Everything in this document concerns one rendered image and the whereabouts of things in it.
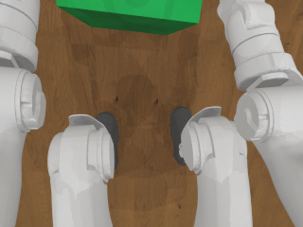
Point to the left robot upper arm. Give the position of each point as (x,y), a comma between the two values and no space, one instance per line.
(22,108)

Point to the robot left forearm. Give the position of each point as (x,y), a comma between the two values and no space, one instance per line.
(19,21)

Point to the carton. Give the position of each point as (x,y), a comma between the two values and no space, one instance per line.
(162,17)

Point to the robot right foot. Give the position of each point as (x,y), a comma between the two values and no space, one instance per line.
(178,119)

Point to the right robot upper arm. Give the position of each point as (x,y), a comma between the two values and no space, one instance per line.
(272,118)

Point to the robot right forearm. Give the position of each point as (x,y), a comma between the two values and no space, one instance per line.
(254,41)

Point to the robot right shin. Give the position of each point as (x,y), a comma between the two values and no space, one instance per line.
(210,112)

